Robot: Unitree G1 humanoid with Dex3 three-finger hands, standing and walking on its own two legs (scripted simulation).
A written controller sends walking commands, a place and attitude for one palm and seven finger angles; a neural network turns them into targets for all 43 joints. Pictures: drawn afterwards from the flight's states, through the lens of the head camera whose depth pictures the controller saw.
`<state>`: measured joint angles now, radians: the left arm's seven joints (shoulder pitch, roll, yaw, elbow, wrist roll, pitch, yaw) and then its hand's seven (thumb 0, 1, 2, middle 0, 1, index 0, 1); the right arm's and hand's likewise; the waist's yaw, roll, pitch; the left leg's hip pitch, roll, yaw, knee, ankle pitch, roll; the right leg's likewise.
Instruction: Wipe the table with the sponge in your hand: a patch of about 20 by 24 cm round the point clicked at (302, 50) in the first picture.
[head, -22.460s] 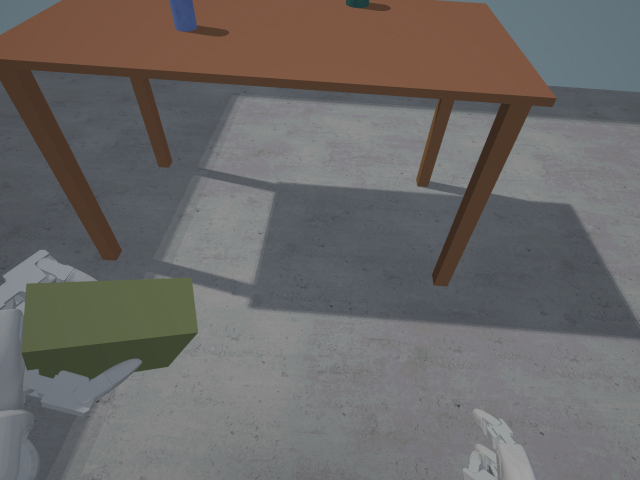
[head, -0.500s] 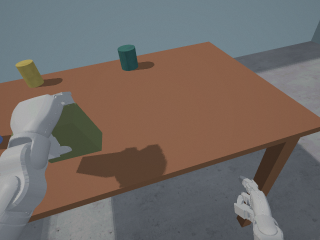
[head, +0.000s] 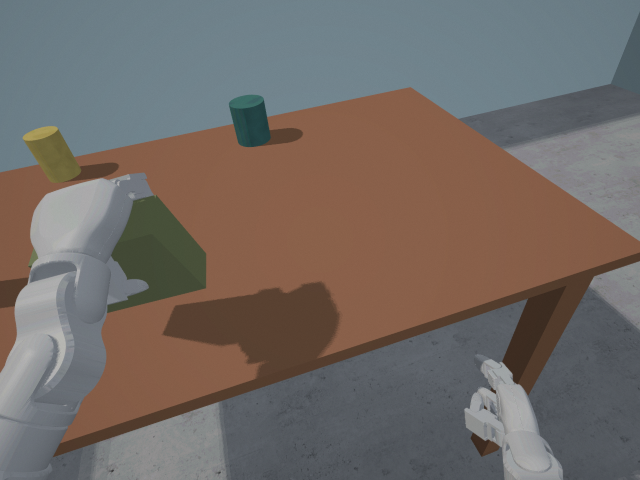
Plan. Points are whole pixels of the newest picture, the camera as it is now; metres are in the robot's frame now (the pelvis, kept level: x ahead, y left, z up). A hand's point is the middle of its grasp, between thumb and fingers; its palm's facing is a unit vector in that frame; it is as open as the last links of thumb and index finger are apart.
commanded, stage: move the sponge above the wiping area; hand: left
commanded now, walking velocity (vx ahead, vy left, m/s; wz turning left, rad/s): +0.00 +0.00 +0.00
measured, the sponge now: (139, 267) +0.28 +0.28 +0.16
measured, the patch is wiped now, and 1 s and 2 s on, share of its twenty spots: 0.00 0.00 0.00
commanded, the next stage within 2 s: none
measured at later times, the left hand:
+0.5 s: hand (112, 242) +0.27 +0.29 +0.21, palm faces +0.27 -0.04 -0.96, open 9.8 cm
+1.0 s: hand (115, 260) +0.27 +0.30 +0.18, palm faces +0.20 -0.06 -0.98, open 9.8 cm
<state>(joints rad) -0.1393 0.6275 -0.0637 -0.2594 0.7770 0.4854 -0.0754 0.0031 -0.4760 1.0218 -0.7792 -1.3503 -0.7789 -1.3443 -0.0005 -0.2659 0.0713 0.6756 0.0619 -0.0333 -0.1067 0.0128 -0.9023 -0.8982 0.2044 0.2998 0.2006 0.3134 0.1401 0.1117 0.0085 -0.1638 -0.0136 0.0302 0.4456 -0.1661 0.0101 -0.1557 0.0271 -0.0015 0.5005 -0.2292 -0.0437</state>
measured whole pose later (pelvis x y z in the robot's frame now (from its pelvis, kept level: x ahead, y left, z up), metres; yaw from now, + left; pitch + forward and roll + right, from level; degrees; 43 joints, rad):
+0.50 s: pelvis +0.00 +0.00 +0.00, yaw +1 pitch -6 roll +1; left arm -0.19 0.60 -0.05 -0.14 0.82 0.49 -0.08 0.00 -0.47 1.02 -0.78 -1.35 -0.78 -1.35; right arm 0.00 -0.27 0.07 0.69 0.07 -0.05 -0.10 0.01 -0.90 -0.90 0.20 0.30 0.23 0.33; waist 0.13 0.12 0.00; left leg -0.17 -0.01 0.02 0.44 -0.16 0.01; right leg -0.16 0.03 -0.01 0.49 -0.22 -0.05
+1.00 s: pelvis +0.00 -0.01 +0.00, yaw +1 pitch -6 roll +1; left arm -0.20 0.56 -0.07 -0.05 0.85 0.53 -0.10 0.00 -0.47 1.02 -0.77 -1.36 -0.77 -1.35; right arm 0.01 -0.27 0.07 0.68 0.07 -0.04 -0.10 0.01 -0.90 -0.90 0.20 0.30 0.24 0.34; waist 0.13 0.11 -0.01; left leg -0.18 -0.01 0.00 0.44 -0.16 0.00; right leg -0.16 0.03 -0.03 0.48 -0.22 -0.05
